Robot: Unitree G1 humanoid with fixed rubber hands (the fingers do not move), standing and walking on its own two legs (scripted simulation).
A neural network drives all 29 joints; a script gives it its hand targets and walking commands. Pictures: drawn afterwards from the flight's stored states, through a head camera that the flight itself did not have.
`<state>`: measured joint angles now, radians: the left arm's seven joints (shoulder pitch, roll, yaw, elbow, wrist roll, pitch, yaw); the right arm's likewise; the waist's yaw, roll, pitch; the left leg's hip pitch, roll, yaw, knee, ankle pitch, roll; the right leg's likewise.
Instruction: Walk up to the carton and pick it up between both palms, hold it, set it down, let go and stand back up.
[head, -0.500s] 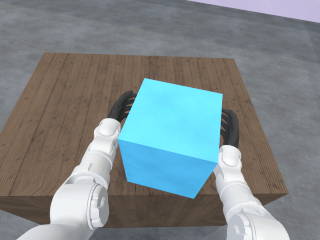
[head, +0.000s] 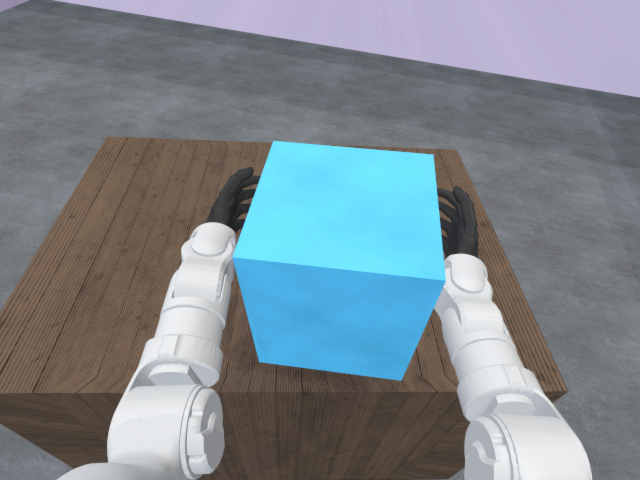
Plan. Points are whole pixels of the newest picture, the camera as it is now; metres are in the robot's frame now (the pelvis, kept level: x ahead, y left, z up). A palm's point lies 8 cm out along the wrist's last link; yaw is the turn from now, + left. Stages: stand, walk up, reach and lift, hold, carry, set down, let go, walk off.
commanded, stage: reach and lift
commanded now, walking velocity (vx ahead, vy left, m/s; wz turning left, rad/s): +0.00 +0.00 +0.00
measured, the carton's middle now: (340, 265) +0.38 -0.02 +0.05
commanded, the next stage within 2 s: hold in 1.78 s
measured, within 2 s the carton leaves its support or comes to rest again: neither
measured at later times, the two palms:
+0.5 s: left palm (221, 227) +0.37 +0.13 +0.14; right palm (470, 239) +0.36 -0.17 +0.13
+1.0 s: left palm (220, 228) +0.35 +0.13 +0.16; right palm (480, 232) +0.35 -0.17 +0.15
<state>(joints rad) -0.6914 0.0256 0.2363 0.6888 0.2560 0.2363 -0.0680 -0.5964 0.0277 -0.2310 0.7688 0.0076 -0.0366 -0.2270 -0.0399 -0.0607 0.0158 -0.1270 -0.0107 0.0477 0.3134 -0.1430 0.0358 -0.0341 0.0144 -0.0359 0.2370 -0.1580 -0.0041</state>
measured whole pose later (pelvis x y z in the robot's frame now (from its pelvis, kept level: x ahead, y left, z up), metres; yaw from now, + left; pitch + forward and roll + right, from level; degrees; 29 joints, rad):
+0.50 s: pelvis -0.01 -0.01 +0.00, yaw +0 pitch -6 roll -1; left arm -0.58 -0.05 0.21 0.32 0.28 0.47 -0.01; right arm -0.59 -0.04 -0.12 0.64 0.10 0.07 -0.19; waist -0.04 -0.06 0.06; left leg -0.08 -0.01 0.04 0.33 -0.14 0.03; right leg 0.00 0.02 -0.05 0.27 -0.17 -0.01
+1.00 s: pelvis -0.01 -0.02 +0.00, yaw +2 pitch -8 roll +0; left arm -0.55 -0.05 0.24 0.15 0.30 0.61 -0.05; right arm -0.61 -0.04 -0.07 0.56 0.12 0.18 -0.20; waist -0.07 -0.06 0.08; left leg -0.04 0.00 0.01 0.32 -0.13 0.01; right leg 0.04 0.03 -0.07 0.29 -0.19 -0.03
